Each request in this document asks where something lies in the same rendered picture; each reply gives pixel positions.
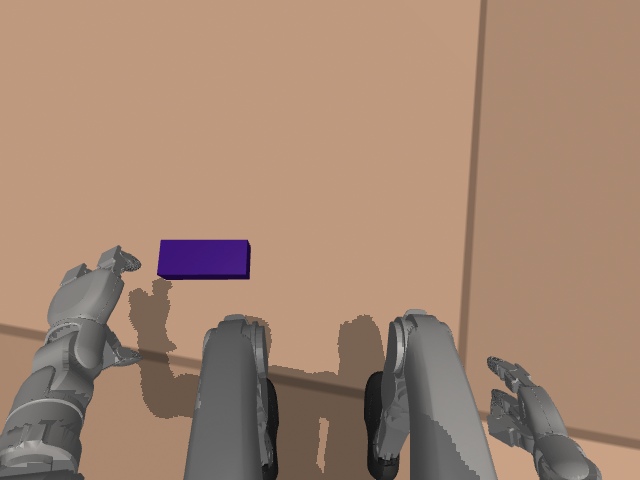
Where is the left robot hand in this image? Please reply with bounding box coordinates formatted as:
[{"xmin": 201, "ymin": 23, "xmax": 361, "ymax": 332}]
[{"xmin": 47, "ymin": 245, "xmax": 143, "ymax": 370}]

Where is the right robot foot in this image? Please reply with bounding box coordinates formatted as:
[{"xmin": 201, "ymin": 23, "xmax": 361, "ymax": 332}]
[{"xmin": 364, "ymin": 371, "xmax": 400, "ymax": 480}]

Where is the left robot arm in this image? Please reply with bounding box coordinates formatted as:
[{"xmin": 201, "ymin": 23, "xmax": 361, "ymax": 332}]
[{"xmin": 0, "ymin": 318, "xmax": 107, "ymax": 480}]

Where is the carton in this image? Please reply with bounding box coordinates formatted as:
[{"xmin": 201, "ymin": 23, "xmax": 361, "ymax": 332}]
[{"xmin": 157, "ymin": 240, "xmax": 251, "ymax": 280}]

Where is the left robot foot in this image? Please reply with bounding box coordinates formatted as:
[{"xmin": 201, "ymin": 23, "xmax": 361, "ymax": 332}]
[{"xmin": 262, "ymin": 378, "xmax": 279, "ymax": 480}]

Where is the right robot hand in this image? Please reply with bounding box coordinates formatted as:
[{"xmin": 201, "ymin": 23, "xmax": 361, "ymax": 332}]
[{"xmin": 487, "ymin": 357, "xmax": 569, "ymax": 456}]

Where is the right robot arm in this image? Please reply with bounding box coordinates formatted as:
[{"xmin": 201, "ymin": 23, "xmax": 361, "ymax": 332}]
[{"xmin": 533, "ymin": 435, "xmax": 602, "ymax": 480}]

